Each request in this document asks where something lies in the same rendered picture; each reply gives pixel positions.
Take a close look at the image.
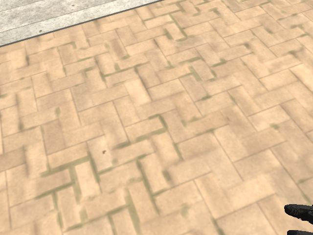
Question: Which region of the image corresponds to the right robot hand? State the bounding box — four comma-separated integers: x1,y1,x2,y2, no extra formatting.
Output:
284,204,313,235

